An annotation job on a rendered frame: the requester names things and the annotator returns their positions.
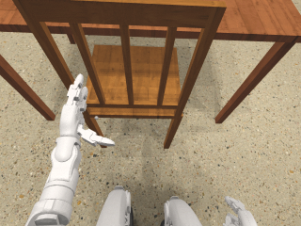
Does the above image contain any robot right thigh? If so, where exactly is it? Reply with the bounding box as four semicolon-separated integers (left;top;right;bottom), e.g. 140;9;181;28
164;199;202;226

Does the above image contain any table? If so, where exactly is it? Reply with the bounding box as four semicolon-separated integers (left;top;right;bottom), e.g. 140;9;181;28
0;0;301;124

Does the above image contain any chair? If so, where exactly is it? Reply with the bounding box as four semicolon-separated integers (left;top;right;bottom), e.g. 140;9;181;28
12;0;227;149

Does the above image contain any robot left forearm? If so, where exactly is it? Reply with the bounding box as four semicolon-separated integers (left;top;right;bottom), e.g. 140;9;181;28
24;136;82;226

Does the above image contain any left robot shin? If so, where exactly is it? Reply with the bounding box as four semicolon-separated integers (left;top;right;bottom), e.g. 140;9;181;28
114;186;130;226

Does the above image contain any right robot hand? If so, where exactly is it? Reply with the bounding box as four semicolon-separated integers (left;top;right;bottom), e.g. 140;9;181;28
223;196;258;226

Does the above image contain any left robot hand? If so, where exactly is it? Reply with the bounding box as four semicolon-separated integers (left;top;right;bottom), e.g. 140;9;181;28
59;74;115;147

